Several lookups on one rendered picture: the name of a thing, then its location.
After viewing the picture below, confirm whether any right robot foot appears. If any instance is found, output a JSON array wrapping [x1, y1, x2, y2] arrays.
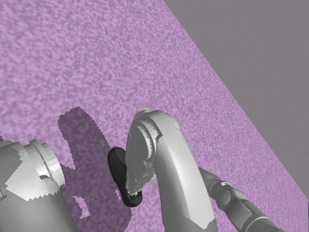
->
[[108, 147, 142, 207]]

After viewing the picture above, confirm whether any right robot hand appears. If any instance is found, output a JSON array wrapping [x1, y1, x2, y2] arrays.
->
[[198, 167, 222, 198]]

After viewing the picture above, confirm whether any right robot arm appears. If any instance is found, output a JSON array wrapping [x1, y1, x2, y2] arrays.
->
[[211, 181, 286, 232]]

